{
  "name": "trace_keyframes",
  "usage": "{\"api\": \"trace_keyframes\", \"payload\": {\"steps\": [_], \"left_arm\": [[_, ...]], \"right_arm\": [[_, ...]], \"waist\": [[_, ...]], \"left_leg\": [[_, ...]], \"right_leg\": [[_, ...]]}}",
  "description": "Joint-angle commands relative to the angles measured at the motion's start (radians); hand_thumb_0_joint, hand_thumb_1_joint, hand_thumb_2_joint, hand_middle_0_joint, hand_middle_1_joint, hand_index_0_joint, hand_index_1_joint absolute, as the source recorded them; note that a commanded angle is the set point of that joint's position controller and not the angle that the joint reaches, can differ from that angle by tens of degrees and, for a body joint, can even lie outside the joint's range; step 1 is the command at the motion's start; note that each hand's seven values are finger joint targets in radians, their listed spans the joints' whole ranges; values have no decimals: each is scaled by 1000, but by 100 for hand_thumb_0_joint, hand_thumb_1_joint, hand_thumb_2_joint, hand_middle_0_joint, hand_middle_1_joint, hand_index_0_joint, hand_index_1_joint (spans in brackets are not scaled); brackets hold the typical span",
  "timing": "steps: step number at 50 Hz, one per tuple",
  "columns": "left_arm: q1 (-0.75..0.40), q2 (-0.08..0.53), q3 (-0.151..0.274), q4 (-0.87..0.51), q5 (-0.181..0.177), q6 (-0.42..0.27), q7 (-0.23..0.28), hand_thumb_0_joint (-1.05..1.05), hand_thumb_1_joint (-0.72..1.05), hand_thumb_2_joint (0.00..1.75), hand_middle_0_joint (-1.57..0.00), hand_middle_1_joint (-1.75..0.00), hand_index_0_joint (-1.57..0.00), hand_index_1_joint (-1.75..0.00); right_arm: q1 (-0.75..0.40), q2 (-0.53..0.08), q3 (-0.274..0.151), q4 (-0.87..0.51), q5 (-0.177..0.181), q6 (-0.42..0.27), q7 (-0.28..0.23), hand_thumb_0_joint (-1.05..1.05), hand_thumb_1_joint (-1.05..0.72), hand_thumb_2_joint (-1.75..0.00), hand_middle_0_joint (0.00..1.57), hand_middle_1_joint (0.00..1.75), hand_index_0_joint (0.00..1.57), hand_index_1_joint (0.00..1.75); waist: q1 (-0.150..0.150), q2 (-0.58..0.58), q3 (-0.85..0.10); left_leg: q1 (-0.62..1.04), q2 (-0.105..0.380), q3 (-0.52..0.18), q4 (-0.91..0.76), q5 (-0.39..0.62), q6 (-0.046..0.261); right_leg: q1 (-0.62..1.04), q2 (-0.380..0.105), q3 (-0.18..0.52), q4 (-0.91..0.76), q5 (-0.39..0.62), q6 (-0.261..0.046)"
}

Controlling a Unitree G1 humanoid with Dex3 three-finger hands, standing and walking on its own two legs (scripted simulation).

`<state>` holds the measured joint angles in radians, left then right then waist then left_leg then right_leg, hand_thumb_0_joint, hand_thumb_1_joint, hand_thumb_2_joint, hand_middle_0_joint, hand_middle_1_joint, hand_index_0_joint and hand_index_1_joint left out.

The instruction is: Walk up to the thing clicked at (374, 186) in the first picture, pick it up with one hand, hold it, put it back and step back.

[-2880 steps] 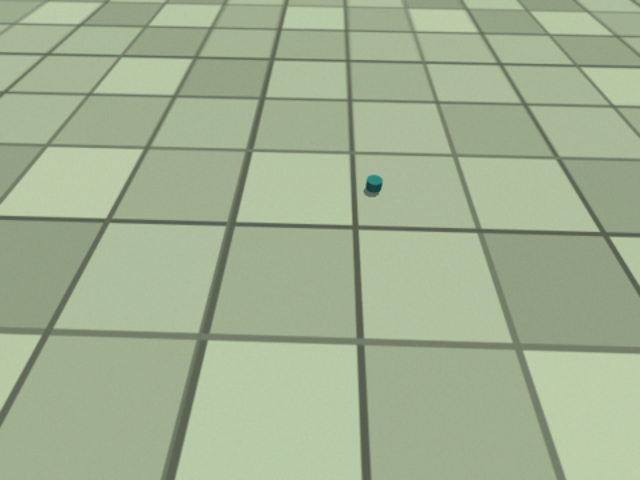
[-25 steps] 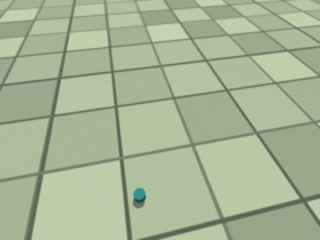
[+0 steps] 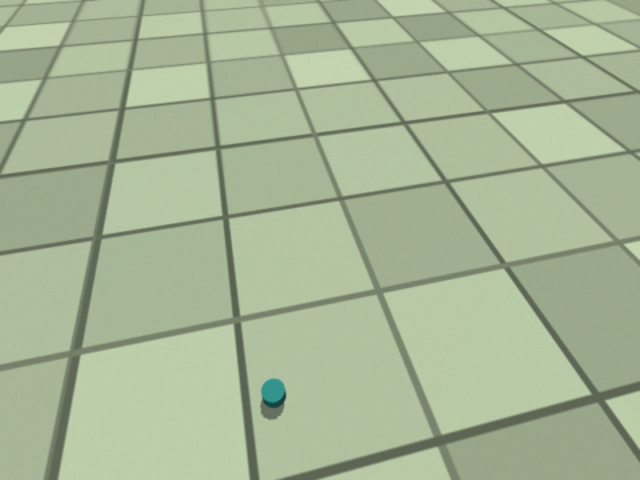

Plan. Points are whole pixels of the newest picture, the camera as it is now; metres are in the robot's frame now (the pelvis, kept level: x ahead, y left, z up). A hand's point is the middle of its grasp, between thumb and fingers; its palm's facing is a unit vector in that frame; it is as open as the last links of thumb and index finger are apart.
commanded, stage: stand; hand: left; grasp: from above
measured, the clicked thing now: (273, 393) +0.51 +0.15 -0.76
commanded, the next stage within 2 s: step back in 1.38 s
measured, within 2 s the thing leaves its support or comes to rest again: neither
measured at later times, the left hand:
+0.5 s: hand out of the picture +0.08 +0.24 -0.16, palm faces +0.04 -0.94 -0.34, open 7.4 cm
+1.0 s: hand out of the picture +0.08 +0.23 -0.15, palm faces +0.02 -0.94 -0.34, open 7.4 cm
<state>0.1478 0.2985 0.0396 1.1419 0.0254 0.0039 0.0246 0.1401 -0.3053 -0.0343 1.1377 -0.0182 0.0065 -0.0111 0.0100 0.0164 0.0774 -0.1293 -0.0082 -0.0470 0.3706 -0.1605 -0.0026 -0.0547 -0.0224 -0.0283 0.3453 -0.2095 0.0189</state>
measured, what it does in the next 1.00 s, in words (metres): stands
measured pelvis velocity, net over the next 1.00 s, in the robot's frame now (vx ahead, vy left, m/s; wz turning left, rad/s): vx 0.01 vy -0.02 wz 0.00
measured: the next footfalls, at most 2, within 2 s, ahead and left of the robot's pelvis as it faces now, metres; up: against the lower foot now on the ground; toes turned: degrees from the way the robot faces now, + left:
left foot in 1.68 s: +0.01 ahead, +0.13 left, +0.00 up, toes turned -1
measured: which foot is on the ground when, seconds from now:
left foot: down 0.00-1.00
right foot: down 0.00-1.00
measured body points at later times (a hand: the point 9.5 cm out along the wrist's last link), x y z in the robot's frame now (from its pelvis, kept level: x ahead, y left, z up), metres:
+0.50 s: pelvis +0.01 -0.01 +0.00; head +0.01 -0.01 +0.45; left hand +0.08 +0.29 -0.13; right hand +0.09 -0.30 -0.14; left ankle +0.03 +0.12 -0.75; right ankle -0.01 -0.13 -0.75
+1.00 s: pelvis +0.01 -0.02 +0.00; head +0.01 -0.02 +0.45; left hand +0.08 +0.28 -0.13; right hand +0.08 -0.31 -0.14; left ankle +0.03 +0.12 -0.75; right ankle -0.01 -0.13 -0.75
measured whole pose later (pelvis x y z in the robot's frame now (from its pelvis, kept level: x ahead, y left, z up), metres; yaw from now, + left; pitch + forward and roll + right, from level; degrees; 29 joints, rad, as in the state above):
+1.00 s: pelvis +0.01 -0.02 +0.00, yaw +0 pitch -4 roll +0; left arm 0.12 0.32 0.03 1.13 0.01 0.00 0.01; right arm 0.11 -0.33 -0.01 1.15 -0.01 0.00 0.00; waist 0.00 0.02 0.06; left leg -0.11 0.01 -0.06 0.33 -0.15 -0.02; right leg -0.05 0.00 -0.04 0.32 -0.21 0.00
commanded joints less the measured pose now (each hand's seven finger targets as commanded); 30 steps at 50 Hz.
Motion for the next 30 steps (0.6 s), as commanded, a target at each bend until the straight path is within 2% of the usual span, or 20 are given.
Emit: {"api": "trace_keyframes", "payload": {"steps": [1, 3, 6, 8, 10, 15, 18, 20, 26, 27, 28, 30], "left_arm": [[-45, 204, 31, -61, -1, -25, 8, 0, 90, 90, -20, -30, -20, -30], [-37, 197, 29, -57, -4, -27, 8, 0, 90, 90, -20, -30, -20, -30], [-40, 204, 31, -50, -3, -24, 6, 0, 90, 90, -20, -30, -20, -30], [-49, 208, 31, -55, -5, -27, 5, 0, 90, 90, -20, -30, -20, -30], [-47, 207, 30, -56, -6, -30, 6, 0, 90, 90, -20, -30, -20, -30], [-48, 208, 33, -57, -9, -28, 7, 0, 90, 90, -20, -30, -20, -30], [-52, 205, 30, -58, -7, -28, 4, 0, 90, 90, -20, -30, -20, -30], [-62, 211, 33, -64, -8, -28, 5, 0, 90, 90, -20, -30, -20, -30], [-65, 218, 30, -57, -6, -26, 1, 0, 90, 90, -20, -30, -20, -30], [-61, 210, 27, -60, -6, -28, -1, 0, 90, 90, -20, -30, -20, -30], [-74, 222, 30, -67, -6, -29, 0, 0, 90, 90, -20, -30, -20, -30], [-69, 216, 28, -67, -6, -29, -3, 0, 90, 90, -20, -30, -20, -30]], "right_arm": [[-41, -185, -27, -62, -1, -25, -13, 0, -90, -90, 20, 30, 20, 30], [-48, -186, -25, -59, -1, -27, -13, 0, -90, -90, 20, 30, 20, 30], [-44, -187, -22, -56, -1, -25, -13, 0, -90, -90, 20, 30, 20, 30], [-43, -190, -21, -56, 1, -27, -12, 0, -90, -90, 20, 30, 20, 30], [-46, -193, -20, -58, 1, -30, -13, 0, -90, -90, 20, 30, 20, 30], [-50, -195, -16, -57, 2, -32, -16, 0, -90, -90, 20, 30, 20, 30], [-53, -205, -15, -54, 3, -29, -16, 0, -90, -90, 20, 30, 20, 30], [-57, -205, -15, -56, 3, -30, -16, 0, -90, -90, 20, 30, 20, 30], [-70, -202, -15, -54, 4, -28, -13, 0, -90, -90, 20, 30, 20, 30], [-72, -213, -15, -56, 4, -30, -12, 0, -90, -90, 20, 30, 20, 30], [-67, -211, -16, -55, 3, -31, -11, 0, -90, -90, 20, 30, 20, 30], [-82, -216, -16, -58, 2, -33, -10, 0, -90, -90, 20, 30, 20, 30]], "waist": [[-7, -9, -35], [1, -3, -43], [-2, -18, -21], [-4, -16, -40], [-3, -19, -70], [-2, -19, -92], [-5, -19, -69], [-6, -10, -91], [-8, -27, -43], [-7, -8, -52], [-11, -6, -61], [-5, 2, -58]], "left_leg": [[-9, 101, -94, -82, 36, 28], [4, 106, -94, -73, 71, 31], [-20, 103, -98, -87, 24, 28], [-2, 109, -96, -84, 71, 28], [16, 111, -88, -64, 171, 28], [35, 115, -81, -54, 231, 31], [38, 114, -82, -65, 165, 27], [41, 119, -80, -59, 211, 27], [20, 118, -90, -89, 114, 20], [25, 117, -87, -82, 101, 24], [16, 119, -87, -88, 130, 22], [14, 118, -88, -86, 100, 23]], "right_leg": [[-42, -99, 93, -89, 14, -29], [-28, -102, 92, -88, 39, -28], [-38, -96, 87, -93, -5, -27], [-27, -102, 91, -90, 33, -29], [-3, -104, 86, -81, 134, -24], [18, -106, 76, -67, 212, -21], [-14, -102, 81, -88, 144, -21], [6, -106, 78, -75, 185, -22], [-37, -99, 79, -99, 53, -27], [-37, -100, 84, -102, 61, -28], [-17, -103, 85, -95, 75, -31], [-26, -101, 83, -96, 67, -30]]}}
